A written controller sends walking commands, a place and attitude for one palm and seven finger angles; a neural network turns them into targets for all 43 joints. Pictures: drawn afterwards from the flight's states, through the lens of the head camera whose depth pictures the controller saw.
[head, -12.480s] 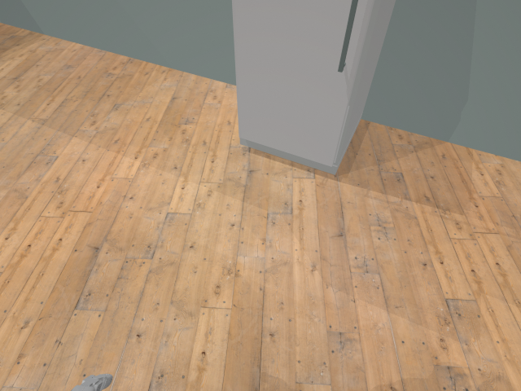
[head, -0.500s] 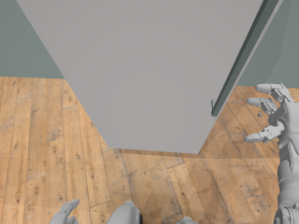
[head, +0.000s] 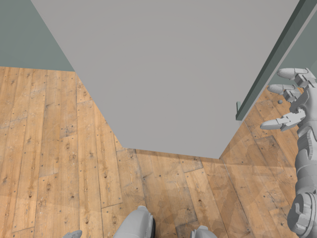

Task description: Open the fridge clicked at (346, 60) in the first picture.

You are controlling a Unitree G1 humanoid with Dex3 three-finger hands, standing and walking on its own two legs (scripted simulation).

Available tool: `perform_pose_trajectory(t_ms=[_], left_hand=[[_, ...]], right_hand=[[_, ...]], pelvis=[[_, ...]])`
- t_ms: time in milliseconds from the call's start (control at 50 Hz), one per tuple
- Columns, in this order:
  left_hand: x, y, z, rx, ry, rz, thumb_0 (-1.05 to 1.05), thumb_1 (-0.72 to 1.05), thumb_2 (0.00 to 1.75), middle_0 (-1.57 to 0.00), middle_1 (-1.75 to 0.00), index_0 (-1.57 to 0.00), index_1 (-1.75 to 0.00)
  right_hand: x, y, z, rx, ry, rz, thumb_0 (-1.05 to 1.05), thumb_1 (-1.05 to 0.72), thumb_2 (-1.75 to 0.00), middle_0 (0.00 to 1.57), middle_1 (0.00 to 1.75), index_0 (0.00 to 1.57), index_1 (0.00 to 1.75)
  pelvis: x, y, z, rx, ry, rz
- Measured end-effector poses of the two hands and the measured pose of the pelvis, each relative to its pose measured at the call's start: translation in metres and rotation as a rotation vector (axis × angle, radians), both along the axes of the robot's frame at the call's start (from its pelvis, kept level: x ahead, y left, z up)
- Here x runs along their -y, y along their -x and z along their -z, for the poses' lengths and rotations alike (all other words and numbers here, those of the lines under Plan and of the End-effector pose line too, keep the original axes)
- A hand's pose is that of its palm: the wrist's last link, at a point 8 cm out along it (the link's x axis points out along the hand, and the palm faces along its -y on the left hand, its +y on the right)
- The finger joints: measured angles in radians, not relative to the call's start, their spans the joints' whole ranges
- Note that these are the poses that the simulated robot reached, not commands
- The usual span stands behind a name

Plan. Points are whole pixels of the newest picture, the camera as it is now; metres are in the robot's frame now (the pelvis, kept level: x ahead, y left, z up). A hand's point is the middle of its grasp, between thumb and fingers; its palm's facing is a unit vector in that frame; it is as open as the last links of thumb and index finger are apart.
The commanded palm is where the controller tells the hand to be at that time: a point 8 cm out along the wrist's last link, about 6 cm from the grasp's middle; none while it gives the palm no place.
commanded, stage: move the hooked fingers beside the handle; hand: right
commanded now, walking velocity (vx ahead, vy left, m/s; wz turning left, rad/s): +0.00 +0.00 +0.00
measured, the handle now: (267, 59) +0.50 -0.16 +0.14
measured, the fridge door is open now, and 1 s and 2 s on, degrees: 0 0 0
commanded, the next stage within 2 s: feel for the door with the fingertips in 0.68 s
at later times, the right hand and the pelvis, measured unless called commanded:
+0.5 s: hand (279, 105) +0.45 -0.21 +0.06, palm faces -0.04 +1.00 +0.00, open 14.0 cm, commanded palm +0.42 -0.26 +0.06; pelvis +0.00 +0.00 +0.00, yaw -1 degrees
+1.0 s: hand (273, 107) +0.44 -0.20 +0.06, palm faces -0.05 +1.00 +0.01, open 14.0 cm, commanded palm +0.42 -0.24 +0.06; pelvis +0.00 +0.00 +0.00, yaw -1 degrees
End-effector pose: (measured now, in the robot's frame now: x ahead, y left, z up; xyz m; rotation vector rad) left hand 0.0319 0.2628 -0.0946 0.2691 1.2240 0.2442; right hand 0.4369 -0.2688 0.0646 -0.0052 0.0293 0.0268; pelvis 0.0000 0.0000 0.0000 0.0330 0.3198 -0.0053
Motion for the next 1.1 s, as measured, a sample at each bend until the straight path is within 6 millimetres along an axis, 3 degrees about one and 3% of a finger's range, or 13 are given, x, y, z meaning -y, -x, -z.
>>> perform_pose_trajectory(t_ms=[120,280,480,820,1100], left_hand=[[0.002,0.001,-0.002,-0.001,0.015,-0.022,0.01,0.9,0.9,-0.2,-0.29,-0.21,-0.3],[0.003,-0.015,-0.005,0.03,0.009,0.013,0.01,0.9,0.9,-0.2,-0.29,-0.21,-0.3],[0.002,-0.033,-0.002,0.065,-0.004,0.05,0.01,0.9,0.9,-0.2,-0.29,-0.21,-0.3],[0.005,-0.014,-0.001,0.013,0.018,0.017,0.01,0.9,0.9,-0.2,-0.29,-0.21,-0.3],[0.005,-0.026,-0.001,0.067,0.02,0.028,0.01,0.9,0.9,-0.2,-0.29,-0.21,-0.3]], right_hand=[[0.0,0.007,-0.002,0.008,0.004,-0.008,-0.02,0.5,-0.3,0.29,1.2,0.3,1.2],[0.007,0.02,0.004,-0.006,0.006,0.013,-0.02,0.5,-0.3,0.3,1.2,0.3,1.2],[-0.001,0.008,0.004,-0.003,-0.006,-0.01,-0.02,0.5,-0.3,0.3,1.2,0.3,1.2],[0.005,0.017,0.003,-0.003,-0.003,-0.001,-0.02,0.5,-0.3,0.29,1.2,0.3,1.2],[-0.028,0.011,0.007,0.005,-0.009,-0.025,-0.02,0.5,-0.3,0.29,1.2,0.3,1.2]], pelvis=[[0.001,-0.004,-0.003,0.001,0.0,-0.011],[0.001,-0.003,-0.004,0.016,-0.003,0.002],[0.001,0.0,0.001,0.008,-0.005,0.015],[0.001,-0.003,-0.002,0.009,-0.006,0.006],[0.001,-0.001,0.0,0.012,-0.002,0.007]])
